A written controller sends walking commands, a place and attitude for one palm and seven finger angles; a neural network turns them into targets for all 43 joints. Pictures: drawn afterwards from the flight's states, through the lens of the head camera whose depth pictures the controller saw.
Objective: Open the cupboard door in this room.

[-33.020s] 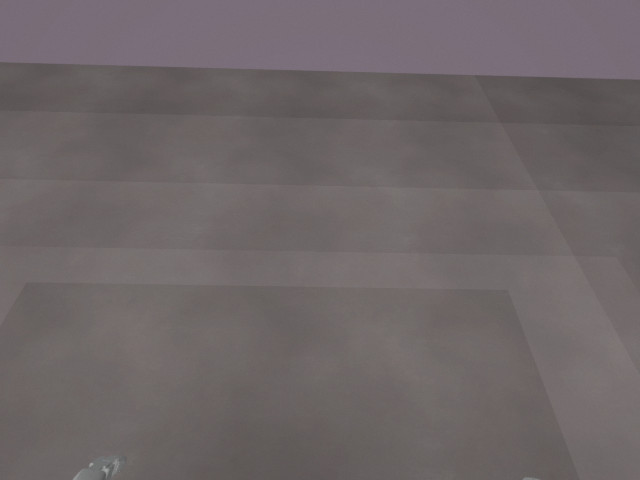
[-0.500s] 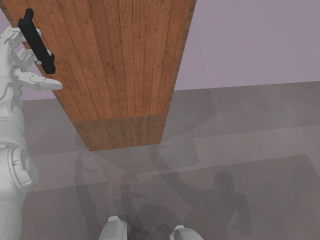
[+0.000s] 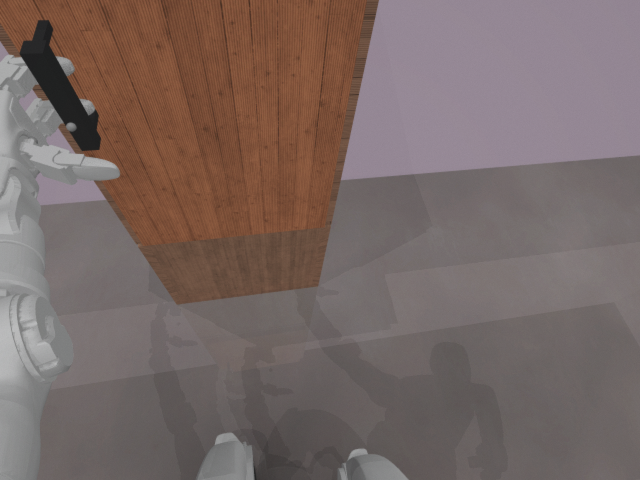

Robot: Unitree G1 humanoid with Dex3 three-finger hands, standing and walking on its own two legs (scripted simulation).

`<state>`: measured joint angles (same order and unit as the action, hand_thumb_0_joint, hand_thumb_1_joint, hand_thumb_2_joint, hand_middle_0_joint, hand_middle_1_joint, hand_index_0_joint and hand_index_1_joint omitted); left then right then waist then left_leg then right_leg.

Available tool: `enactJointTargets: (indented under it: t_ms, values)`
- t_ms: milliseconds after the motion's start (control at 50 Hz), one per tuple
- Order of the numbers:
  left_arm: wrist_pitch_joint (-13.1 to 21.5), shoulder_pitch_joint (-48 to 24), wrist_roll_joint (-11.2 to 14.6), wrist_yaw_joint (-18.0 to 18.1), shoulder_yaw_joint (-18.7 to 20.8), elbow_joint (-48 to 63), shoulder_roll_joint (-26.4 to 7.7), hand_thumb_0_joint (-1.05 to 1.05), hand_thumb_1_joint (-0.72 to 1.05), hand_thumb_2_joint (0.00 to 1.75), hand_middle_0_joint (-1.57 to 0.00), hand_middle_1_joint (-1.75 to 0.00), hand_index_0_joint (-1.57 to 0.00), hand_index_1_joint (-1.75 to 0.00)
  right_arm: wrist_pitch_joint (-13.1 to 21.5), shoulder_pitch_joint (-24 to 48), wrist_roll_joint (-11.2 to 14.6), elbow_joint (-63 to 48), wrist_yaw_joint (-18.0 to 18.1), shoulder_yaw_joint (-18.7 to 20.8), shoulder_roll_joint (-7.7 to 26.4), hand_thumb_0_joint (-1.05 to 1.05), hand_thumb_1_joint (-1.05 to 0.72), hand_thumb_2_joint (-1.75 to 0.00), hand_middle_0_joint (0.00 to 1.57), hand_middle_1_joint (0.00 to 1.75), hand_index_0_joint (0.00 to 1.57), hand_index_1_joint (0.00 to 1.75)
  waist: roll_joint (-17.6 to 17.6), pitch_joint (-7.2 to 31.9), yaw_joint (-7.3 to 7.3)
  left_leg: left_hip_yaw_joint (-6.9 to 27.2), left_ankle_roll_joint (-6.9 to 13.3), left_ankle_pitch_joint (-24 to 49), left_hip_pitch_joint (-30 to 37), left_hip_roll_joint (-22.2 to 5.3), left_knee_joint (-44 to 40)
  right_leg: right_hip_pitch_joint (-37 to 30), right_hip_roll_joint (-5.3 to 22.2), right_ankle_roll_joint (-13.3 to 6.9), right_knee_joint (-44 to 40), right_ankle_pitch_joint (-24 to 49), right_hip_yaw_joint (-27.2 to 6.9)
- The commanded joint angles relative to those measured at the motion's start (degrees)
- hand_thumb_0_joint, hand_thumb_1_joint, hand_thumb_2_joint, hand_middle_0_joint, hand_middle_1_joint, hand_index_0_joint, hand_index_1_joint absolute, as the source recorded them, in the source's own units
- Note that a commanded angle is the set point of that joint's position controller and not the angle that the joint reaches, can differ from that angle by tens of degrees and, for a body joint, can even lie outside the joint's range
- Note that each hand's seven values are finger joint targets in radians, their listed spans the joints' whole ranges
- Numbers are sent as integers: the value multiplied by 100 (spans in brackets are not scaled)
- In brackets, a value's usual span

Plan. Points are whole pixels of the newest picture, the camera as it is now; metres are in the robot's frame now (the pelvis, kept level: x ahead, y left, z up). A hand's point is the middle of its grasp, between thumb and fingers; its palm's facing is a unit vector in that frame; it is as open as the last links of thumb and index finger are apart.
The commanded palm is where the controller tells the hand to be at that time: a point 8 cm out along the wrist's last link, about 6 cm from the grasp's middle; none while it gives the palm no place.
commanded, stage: slide the fingers in behind the handle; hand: left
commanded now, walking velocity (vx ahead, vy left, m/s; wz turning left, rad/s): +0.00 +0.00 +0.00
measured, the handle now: (68, 90) +0.57 +0.26 +0.12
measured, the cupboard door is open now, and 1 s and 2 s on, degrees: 0 0 47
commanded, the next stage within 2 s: close the thumb around the handle in 0.02 s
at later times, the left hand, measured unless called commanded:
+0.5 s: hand (66, 127) +0.51 +0.25 +0.11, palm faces +0.10 -1.00 +0.00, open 9.9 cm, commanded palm +0.49 +0.29 +0.11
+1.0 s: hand (87, 127) +0.51 +0.23 +0.11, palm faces +0.11 -0.99 +0.00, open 5.7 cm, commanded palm +0.48 +0.28 +0.11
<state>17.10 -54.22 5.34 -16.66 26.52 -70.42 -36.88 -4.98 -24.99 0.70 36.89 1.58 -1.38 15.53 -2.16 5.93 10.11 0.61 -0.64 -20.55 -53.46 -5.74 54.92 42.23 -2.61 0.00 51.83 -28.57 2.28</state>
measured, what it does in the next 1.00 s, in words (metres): stands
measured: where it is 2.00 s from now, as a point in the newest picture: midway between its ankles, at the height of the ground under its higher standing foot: outside the picture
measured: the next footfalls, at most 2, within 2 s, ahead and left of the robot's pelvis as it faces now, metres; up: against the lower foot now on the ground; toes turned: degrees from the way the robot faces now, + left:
none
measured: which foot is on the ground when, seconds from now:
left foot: down 0.00-1.00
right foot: down 0.00-1.00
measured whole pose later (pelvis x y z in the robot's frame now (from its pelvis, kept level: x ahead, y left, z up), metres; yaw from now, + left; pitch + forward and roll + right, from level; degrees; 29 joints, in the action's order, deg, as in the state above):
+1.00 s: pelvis +0.00 +0.00 +0.00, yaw +0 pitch +19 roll -4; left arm 17.0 -53.3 4.4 -13.3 26.5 -68.9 -34.0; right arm -4.8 -24.3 0.1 36.1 0.9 -1.3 15.0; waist -2.4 6.4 10.4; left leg 0.1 -0.3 -20.9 -53.4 -5.6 55.2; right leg 42.3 -2.5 0.4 52.0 -28.6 1.6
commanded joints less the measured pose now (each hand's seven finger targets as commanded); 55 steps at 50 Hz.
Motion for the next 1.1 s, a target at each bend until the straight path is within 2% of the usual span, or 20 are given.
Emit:
enactJointTargets:
  t_ms: [0,80,100,200,260,280,340,400,460,500,580,600,700,780,860,900,920,980,1040,1080]
  values:
    - [310,-2678,132,-22,-30,1278,-1391,0,-50,30,-30,-120,-30,-120,109,-841,-35,-261,112,392,1067,0,-90,-90,20,30,20,30,-849,2363,74,176,293,1751,3018,315,-310,289,-207,-21,-765,2094,-30]
    - [386,-2690,126,64,25,1498,-1357,0,-50,30,-30,-120,-30,-120,127,-863,-56,-249,93,426,1064,0,-90,-90,20,30,20,30,-882,2601,40,210,282,1993,3265,301,-281,306,-223,-35,-720,2220,-15]
    - [384,-2531,113,89,135,1438,-1464,0,-50,30,-30,-120,-30,-120,123,-850,-65,-255,83,419,1065,0,-90,-90,20,30,20,30,-935,2606,-46,216,265,1994,3234,307,-293,259,-218,-52,-706,2184,0]
    - [304,-2524,62,148,147,1227,-1553,0,-22,42,-32,-123,-32,-123,97,-784,-42,-315,76,382,1079,0,-90,-90,20,30,20,30,-583,2286,26,164,302,1738,2842,321,-312,154,-213,-4,-741,2159,-27]
    - [398,-2657,40,154,275,1513,-1755,0,-5,49,-33,-125,-33,-125,112,-795,-56,-340,92,390,1091,0,-90,-90,20,30,20,30,-713,2539,-14,163,302,1856,2965,325,-276,51,-215,-29,-694,2265,-57]
    - [417,-2619,31,139,219,1487,-1676,0,0,52,-34,-125,-34,-125,110,-760,-42,-347,91,392,1069,0,-90,-90,20,30,20,30,-878,2604,-11,154,284,1917,3066,325,-267,128,-211,-26,-695,2284,-58]
    - [351,-2674,64,67,43,1153,-1520,0,17,59,-35,-127,-35,-127,111,-763,-30,-308,96,367,1086,0,-90,-90,20,30,20,30,-662,2216,118,198,284,1640,2899,300,-299,320,-222,-11,-751,1989,-18]
    - [380,-2715,91,23,49,1342,-1489,0,34,66,-36,-129,-36,-129,128,-801,-55,-296,101,382,1077,0,-90,-90,20,30,20,30,-930,2556,39,234,263,1951,3204,293,-275,325,-220,-46,-694,2141,-3]
    - [342,-2671,133,-15,-75,1296,-1257,0,51,73,-37,-131,-37,-131,120,-832,-65,-270,88,389,1065,0,-90,-90,20,30,20,30,-867,2473,111,267,265,2035,3266,282,-256,453,-235,-56,-687,2146,32]
    - [282,-2701,131,5,-12,1151,-1368,0,62,78,-38,-132,-38,-132,114,-829,-54,-261,94,391,1093,0,-90,-90,20,30,20,30,-753,2358,113,277,264,1821,3142,270,-289,496,-229,-36,-727,1963,32]
    - [393,-2771,98,106,75,1563,-1385,0,84,88,-40,-134,-40,-134,136,-873,-91,-265,80,423,1077,0,-90,-90,20,30,20,30,-959,2762,23,321,237,2147,3489,258,-274,464,-238,-67,-657,2101,54]
    - [395,-2645,98,116,-12,1548,-1236,0,90,90,-40,-135,-40,-135,139,-839,-99,-279,58,414,1048,0,-90,-90,20,30,20,30,-1050,2734,-8,311,223,2184,3493,273,-277,451,-237,-76,-656,2114,72]
    - [306,-2677,38,232,34,1303,-1330,0,90,90,-40,-135,-40,-135,102,-832,-86,-283,59,396,1074,0,-90,-90,20,30,20,30,-790,2341,44,296,240,1797,3142,271,-351,467,-224,-48,-712,1890,65]
    - [369,-2525,-3,314,341,1493,-1655,0,90,90,-40,-135,-40,-135,101,-851,-94,-340,53,405,1072,0,-90,-90,20,30,20,30,-758,2680,-76,242,252,2069,3184,286,-317,173,-226,-47,-654,2213,24]
    - [434,-2589,-14,340,122,1528,-1395,0,90,90,-40,-135,-40,-135,88,-807,-98,-365,46,394,1044,0,-90,-90,20,30,20,30,-781,2452,-8,245,249,1928,3140,294,-323,272,-234,-58,-671,2087,27]
    - [408,-2456,-23,338,248,1314,-1558,0,90,90,-40,-135,-40,-135,87,-798,-87,-349,53,398,1064,0,-90,-90,20,30,20,30,-655,2427,-23,210,257,1797,2981,293,-326,196,-228,-28,-705,2068,2]
    - [420,-2609,7,315,2,1482,-1275,0,90,90,-40,-135,-40,-135,103,-783,-76,-364,44,396,1033,0,-90,-90,20,30,20,30,-709,2449,40,199,265,1781,3026,301,-335,212,-232,-20,-702,2093,-2]
    - [475,-2233,65,280,160,1671,-1319,0,90,90,-40,-135,-40,-135,106,-773,-83,-386,34,433,1040,0,-90,-90,20,30,20,30,-733,2740,-119,175,254,2032,3221,304,-324,35,-232,-44,-670,2316,-2]
    - [424,-1626,161,214,86,1749,-1095,0,90,90,-40,-135,-40,-135,77,-665,-50,-473,14,436,1008,0,-90,-90,20,30,20,30,-619,2591,-245,107,257,2015,3107,336,-383,-183,-239,-45,-699,2444,14]
    - [425,-1243,246,179,123,2050,-1026,0,90,90,-40,-135,-40,-135,54,-592,-27,-549,4,453,1011,0,-90,-90,20,30,20,30,-615,2728,-352,77,258,2174,3214,349,-421,-313,-232,-51,-676,2609,20]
